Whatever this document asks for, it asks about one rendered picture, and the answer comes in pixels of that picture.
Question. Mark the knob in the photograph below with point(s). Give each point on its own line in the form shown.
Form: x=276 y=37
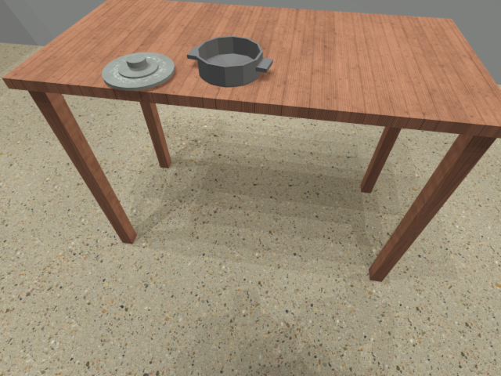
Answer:
x=136 y=61

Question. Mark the table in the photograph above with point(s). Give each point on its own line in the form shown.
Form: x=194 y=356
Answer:
x=394 y=71

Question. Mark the lid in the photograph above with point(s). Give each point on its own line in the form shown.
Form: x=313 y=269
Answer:
x=118 y=75

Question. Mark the pot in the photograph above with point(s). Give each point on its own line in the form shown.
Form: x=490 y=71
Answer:
x=230 y=61

